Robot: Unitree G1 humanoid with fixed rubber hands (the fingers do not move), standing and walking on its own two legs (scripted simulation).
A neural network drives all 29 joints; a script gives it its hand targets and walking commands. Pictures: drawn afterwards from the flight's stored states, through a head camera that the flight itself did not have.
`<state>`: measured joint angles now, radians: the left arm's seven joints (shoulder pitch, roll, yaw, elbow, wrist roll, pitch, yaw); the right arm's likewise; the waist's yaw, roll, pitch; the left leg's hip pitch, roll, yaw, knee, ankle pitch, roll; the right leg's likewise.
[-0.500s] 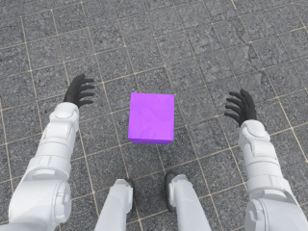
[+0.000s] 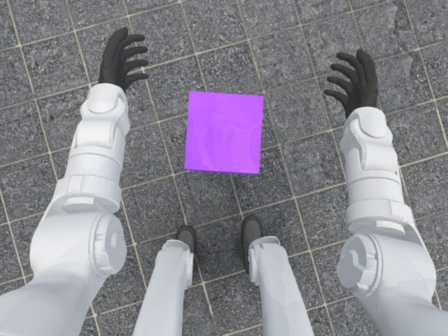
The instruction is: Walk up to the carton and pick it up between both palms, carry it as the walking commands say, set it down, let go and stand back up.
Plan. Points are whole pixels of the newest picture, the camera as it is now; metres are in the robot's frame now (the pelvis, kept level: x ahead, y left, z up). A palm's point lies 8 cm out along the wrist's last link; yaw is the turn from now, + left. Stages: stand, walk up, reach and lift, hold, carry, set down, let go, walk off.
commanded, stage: reach and lift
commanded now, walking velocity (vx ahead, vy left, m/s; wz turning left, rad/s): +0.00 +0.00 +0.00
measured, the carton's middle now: (223, 138) +0.48 -0.01 -0.53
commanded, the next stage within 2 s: none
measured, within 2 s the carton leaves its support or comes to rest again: neither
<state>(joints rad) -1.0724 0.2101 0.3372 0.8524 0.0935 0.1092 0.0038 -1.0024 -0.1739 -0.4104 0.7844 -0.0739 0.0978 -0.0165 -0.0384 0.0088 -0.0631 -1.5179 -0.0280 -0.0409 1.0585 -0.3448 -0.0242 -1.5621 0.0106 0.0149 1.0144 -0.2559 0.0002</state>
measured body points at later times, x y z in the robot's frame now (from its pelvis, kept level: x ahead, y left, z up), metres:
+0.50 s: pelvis -0.03 +0.01 -0.14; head +0.31 +0.00 +0.16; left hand +0.52 +0.17 -0.27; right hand +0.49 -0.22 -0.27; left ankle +0.05 +0.13 -0.62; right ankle +0.08 -0.12 -0.62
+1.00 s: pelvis -0.05 +0.00 -0.25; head +0.32 +0.00 +0.02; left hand +0.52 +0.17 -0.41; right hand +0.49 -0.21 -0.41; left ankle +0.05 +0.13 -0.62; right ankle +0.08 -0.12 -0.62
